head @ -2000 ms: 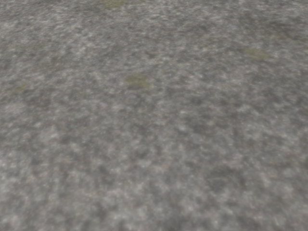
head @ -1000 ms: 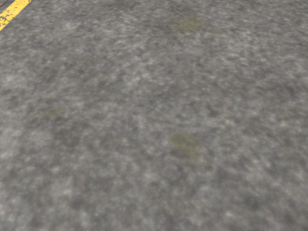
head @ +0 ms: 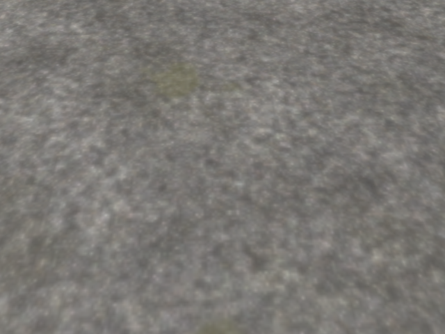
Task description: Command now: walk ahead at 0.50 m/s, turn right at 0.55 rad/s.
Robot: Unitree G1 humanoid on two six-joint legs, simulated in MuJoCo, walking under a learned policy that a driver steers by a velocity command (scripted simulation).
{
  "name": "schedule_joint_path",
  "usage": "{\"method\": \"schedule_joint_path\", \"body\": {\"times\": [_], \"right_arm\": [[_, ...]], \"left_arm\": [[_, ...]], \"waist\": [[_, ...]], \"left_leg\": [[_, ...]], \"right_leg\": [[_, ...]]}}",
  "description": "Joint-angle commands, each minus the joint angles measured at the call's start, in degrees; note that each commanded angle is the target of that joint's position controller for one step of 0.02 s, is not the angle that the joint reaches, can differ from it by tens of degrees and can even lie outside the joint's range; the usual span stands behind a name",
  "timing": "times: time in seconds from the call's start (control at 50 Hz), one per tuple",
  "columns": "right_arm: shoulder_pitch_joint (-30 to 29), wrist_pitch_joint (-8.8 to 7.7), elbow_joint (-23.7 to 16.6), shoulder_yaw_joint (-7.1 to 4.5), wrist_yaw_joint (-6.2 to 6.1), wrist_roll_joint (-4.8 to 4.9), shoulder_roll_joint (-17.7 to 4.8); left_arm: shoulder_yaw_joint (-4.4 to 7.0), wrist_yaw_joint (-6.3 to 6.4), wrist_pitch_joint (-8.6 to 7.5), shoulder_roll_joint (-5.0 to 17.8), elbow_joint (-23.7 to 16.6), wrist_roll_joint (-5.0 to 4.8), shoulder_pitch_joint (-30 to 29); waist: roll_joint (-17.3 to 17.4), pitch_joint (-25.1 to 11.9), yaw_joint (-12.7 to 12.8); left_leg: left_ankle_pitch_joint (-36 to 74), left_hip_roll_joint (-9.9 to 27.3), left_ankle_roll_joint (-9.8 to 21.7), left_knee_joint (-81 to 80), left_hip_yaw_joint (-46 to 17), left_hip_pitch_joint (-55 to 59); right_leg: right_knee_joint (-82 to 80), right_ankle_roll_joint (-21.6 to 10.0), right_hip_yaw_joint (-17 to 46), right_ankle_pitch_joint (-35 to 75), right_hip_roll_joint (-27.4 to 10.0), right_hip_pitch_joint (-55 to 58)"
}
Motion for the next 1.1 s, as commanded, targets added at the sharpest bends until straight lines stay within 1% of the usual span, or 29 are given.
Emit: {"method": "schedule_joint_path", "body": {"times": [0.02, 0.04, 0.06, 0.08, 0.14, 0.2, 0.26, 0.32, 0.36, 0.38, 0.4, 0.42, 0.44, 0.46, 0.48, 0.5, 0.52, 0.56, 0.6, 0.64, 0.68, 0.7, 0.72, 0.74, 0.76, 0.78, 0.86, 0.94, 1.1], "right_arm": [[-5.58, -3.96, -8.08, -1.1, 0.35, -0.11, -7.17], [-4.39, -3.26, -7.73, -1.65, 0.22, -0.91, -7.98], [-3.43, -2.4, -7.78, -1.83, 0.29, -1.22, -7.84], [-2.79, -1.73, -7.84, -1.77, 0.26, -1.55, -7.12], [-6.79, -0.69, -9.31, -0.91, -0.06, -2.08, -4.68], [-13.24, -0.97, -10.53, -0.07, 0.43, -1.81, -3.17], [-16.76, -1.64, -11.34, -0.11, 1.32, -0.91, -4.01], [-16.7, -2.49, -11.95, -1.08, 1.84, -1.78, -6.19], [-11.37, -3.1, -10.58, -1.74, 1.8, -2.52, -6.76], [-7.27, -3.46, -10.32, -2.25, 1.53, -3.4, -8.96], [-1.67, -3.3, -10.03, -2.92, 1.29, -4.51, -12.34], [2.59, -1.91, -7.75, -3.07, 1.73, -3.03, -11.35], [2.52, -1.02, -7.9, -2.44, 1.93, -1.15, -9.02], [-1.15, -0.33, -8.54, -1.76, 1.73, -1.1, -7.24], [-5.41, 0.14, -9.03, -0.65, 1.64, -1.64, -4.95], [-8.89, 0.37, -9.19, 0.09, 1.56, -2.06, -3.41], [-10.86, 0.64, -8.92, 0.16, 1.55, -2.45, -3.47], [-12.42, 0.84, -8.26, -0.13, 1.39, -2.79, -4.21], [-11.09, 1.06, -7.09, -0.41, 1.09, -2.34, -5.03], [-10.75, 1.63, -6.25, -0.33, 0.94, -1.69, -5.33], [-11.39, 2.26, -5.76, 0.28, 1.05, -1.24, -4.37], [-9.99, 2.29, -4.98, 0.91, 1.22, -1.45, -2.87], [-8.99, 2.25, -4.56, 1.38, 1.39, -2.18, -1.88], [-5.73, 2.26, -4.26, 1.11, 1.52, -2.34, -2.3], [-7.4, 2.5, -3.8, 1.04, 1.21, -2.45, -3.09], [-8.45, 2.71, -3.86, 0.91, 0.95, -2.15, -3.42], [-7.24, 3.02, -2.44, 0.98, 0.31, -2.08, -2.8], [-7.96, 3.09, -1.18, 0.92, 0.32, -1.56, -2.7], [-8.48, 4.1, 2.27, 0.65, -0.28, -1.26, -3.23]], "left_arm": [[2.45, 0.7, -0.86, 7.67, -1.75, 0.12, 8.87], [1.88, 0.94, -0.94, 6.14, -2.81, 0.72, 6.2], [1.83, 1.07, -0.94, 6.12, -3.47, 0.96, 5.01], [1.98, 1.26, -1.08, 6.64, -3.48, 0.73, 4.68], [2.6, 2.35, -1.08, 8.88, -2.74, 0.42, 6.18], [2.64, 3.01, -0.52, 9.06, -1.84, 0.0, 8.24], [2.39, 2.9, -0.47, 8.62, 0.02, -0.14, 11.89], [2.15, 3.21, 0.16, 7.9, 1.29, 0.22, 13.09], [1.82, 3.48, 0.66, 6.79, 0.89, 0.44, 11.13], [1.16, 3.56, 0.53, 4.87, -0.14, 0.97, 10.78], [0.14, 3.64, 0.09, 2.46, -0.33, 1.38, 16.37], [-0.13, 3.47, -0.04, 3.09, 1.24, 0.63, 23.1], [0.89, 3.43, 0.57, 7.54, 1.88, -0.19, 21.0], [1.22, 3.68, 1.49, 8.51, 1.0, -0.4, 15.05], [1.12, 3.98, 2.46, 7.96, 0.23, 0.19, 11.17], [1.05, 4.2, 3.35, 6.84, -0.33, 0.72, 9.77], [0.72, 4.34, 4.0, 5.1, -0.15, 0.82, 10.59], [-0.05, 4.62, 4.16, 2.37, 0.89, 1.1, 12.45], [-0.46, 4.62, 3.82, 1.73, 1.27, 1.27, 11.79], [-0.26, 4.5, 4.05, 2.49, 1.8, 1.18, 11.36], [-0.22, 4.24, 4.42, 2.36, 2.06, 1.76, 10.27], [-0.19, 4.28, 4.53, 3.13, 1.21, 2.53, 8.48], [0.02, 4.49, 4.51, 5.06, -0.01, 2.83, 7.18], [0.93, 4.65, 4.66, 8.7, 0.39, 2.2, 5.01], [0.63, 4.31, 4.39, 5.79, 0.66, 2.14, 4.95], [0.04, 4.15, 3.94, 3.78, 0.92, 2.46, 4.94], [-0.21, 4.09, 2.25, 3.07, 1.69, 1.94, 5.5], [-0.16, 4.31, 2.25, 3.18, 2.18, 1.69, 5.67], [-0.11, 4.41, 2.61, 2.7, 4.31, 1.51, 5.53]], "waist": [[1.31, -9.47, 3.74], [0.32, -8.02, 1.6], [-0.28, -7.19, 0.3], [-0.32, -6.69, -0.38], [-1.21, -4.54, 0.26], [-3.33, -4.0, 3.17], [-4.56, -4.15, 5.5], [-5.79, -4.04, 4.87], [-6.38, -6.43, 1.55], [-4.32, -10.98, -0.17], [5.88, -19.4, 0.0], [17.86, -26.64, 0.06], [11.46, -23.49, -1.06], [6.92, -16.67, -1.48], [4.32, -11.87, -0.54], [4.66, -9.17, 1.31], [6.66, -7.82, 2.87], [9.3, -8.46, 3.8], [9.04, -11.46, 2.95], [7.86, -12.58, 2.88], [6.88, -10.38, 3.54], [5.67, -8.62, 3.12], [2.79, -7.21, 2.12], [-4.13, -4.73, -1.57], [-4.57, -3.6, 0.32], [-4.29, -2.38, 0.64], [-3.51, -4.28, 0.56], [-1.51, -5.8, 0.89], [0.43, -5.58, 0.7]], "left_leg": [[4.76, 3.17, 1.18, 4.4, -7.14, -29.83], [6.43, 4.52, 0.71, 1.33, -7.35, -25.42], [7.3, 4.76, -0.02, -0.66, -7.18, -22.76], [7.93, 4.75, -1.04, -3.13, -6.48, -21.68], [14.98, 3.66, -3.63, -13.57, -4.74, -20.6], [28.09, 0.99, -3.96, -28.01, -3.97, -16.43], [33.16, 0.0, -3.17, -33.9, -4.37, -14.08], [29.31, -1.19, -0.42, -38.33, -4.54, -13.66], [32.56, -2.11, 2.05, -42.55, -2.76, -6.16], [46.96, 2.55, 4.31, -40.94, -5.81, 3.35], [63.58, 14.47, 11.74, -36.62, -17.79, 22.11], [61.08, 23.03, 19.43, -39.4, -33.29, 30.41], [45.01, 21.49, 18.11, -42.52, -34.9, 26.71], [36.72, 19.14, 15.65, -44.34, -29.26, 20.09], [34.02, 16.48, 14.35, -46.25, -24.27, 12.27], [32.78, 14.52, 13.26, -48.03, -20.68, 5.27], [32.87, 11.79, 12.16, -49.73, -16.8, -0.23], [40.17, 8.72, 12.22, -50.0, -10.66, -4.35], [44.01, 9.41, 13.11, -48.94, -9.73, -2.15], [36.57, 9.98, 12.91, -48.57, -9.97, -1.65], [19.88, 8.0, 10.26, -48.72, -9.57, -5.01], [11.26, 6.45, 7.36, -48.87, -9.56, -7.24], [4.09, 4.29, 4.5, -47.2, -8.46, -9.11], [2.59, 0.03, 2.41, -46.64, -4.64, -8.43], [5.38, -0.63, 1.25, -44.67, -3.01, -4.48], [7.43, -0.49, 1.33, -43.66, -3.04, -3.44], [16.69, 0.0, 2.2, -41.24, -2.96, -1.49], [22.29, 0.25, 2.03, -39.85, -2.93, 0.11], [25.0, 0.59, 1.67, -39.38, -3.12, 2.09]], "right_leg": [[-17.83, -12.63, 29.04, 9.58, -16.93, 31.2], [-19.16, -12.04, 25.55, 13.68, -15.32, 24.98], [-20.57, -11.99, 24.52, 14.93, -14.33, 20.94], [-21.43, -12.22, 23.23, 16.77, -13.83, 18.16], [-22.44, -11.25, 18.11, 18.14, -11.32, 11.71], [-21.25, -7.87, 14.81, 11.32, -8.16, 9.73], [-19.69, -6.74, 17.03, 6.1, -10.2, 12.58], [-12.59, -4.65, 20.02, 14.47, -11.91, 18.95], [-5.57, -1.92, 19.58, 22.25, -9.69, 20.31], [2.25, 0.79, 17.6, 20.58, -6.28, 17.6], [18.21, 4.81, 14.15, 1.46, -1.2, 4.84], [32.56, 7.85, 12.0, -29.78, 2.4, -4.54], [38.1, 8.47, 14.32, -28.6, 0.1, -8.57], [39.36, 8.93, 12.47, -24.91, -1.72, -10.93], [36.37, 9.17, 10.78, -22.06, -3.68, -10.05], [31.39, 9.19, 10.28, -19.66, -6.08, -6.5], [25.69, 9.28, 8.77, -18.0, -6.96, -1.45], [15.82, 9.8, 5.74, -15.58, -6.18, 6.14], [8.44, 9.72, 5.27, -10.07, -6.15, 10.12], [1.95, 9.22, 4.73, -3.9, -5.91, 14.02], [-6.5, 7.78, 3.74, 2.23, -5.04, 19.26], [-9.21, 6.67, 6.02, 4.64, -6.69, 20.95], [-10.95, 5.04, 10.27, 6.48, -10.63, 21.59], [-9.76, 3.25, 10.72, -1.45, -10.82, 16.45], [-10.93, 3.38, 9.6, -9.88, -8.87, 11.26], [-11.55, 4.19, 9.23, -10.52, -8.18, 9.41], [-8.72, 5.62, 8.25, 2.47, -7.63, 12.2], [-6.97, 5.51, 7.76, 8.36, -7.19, 14.12], [-6.94, 5.47, 7.02, 10.88, -6.51, 14.98]]}}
